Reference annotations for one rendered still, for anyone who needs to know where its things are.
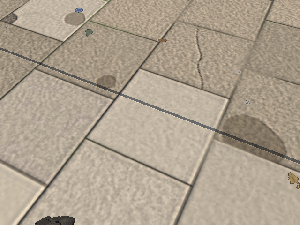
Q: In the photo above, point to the robot left hand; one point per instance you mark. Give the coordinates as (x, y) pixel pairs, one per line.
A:
(63, 220)

